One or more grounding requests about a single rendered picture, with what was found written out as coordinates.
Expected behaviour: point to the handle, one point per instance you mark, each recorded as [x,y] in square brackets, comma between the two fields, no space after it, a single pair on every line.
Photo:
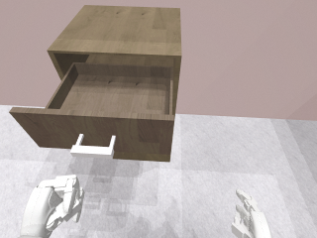
[95,152]

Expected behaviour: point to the drawer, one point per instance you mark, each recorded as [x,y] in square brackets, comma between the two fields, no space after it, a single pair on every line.
[99,100]

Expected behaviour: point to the cabinet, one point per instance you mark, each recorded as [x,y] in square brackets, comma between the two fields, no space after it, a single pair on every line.
[123,35]

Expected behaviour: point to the robot left hand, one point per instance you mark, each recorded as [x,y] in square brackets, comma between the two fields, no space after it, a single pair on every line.
[61,195]

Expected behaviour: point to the robot right hand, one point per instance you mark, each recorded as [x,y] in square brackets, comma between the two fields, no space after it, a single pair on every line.
[254,224]

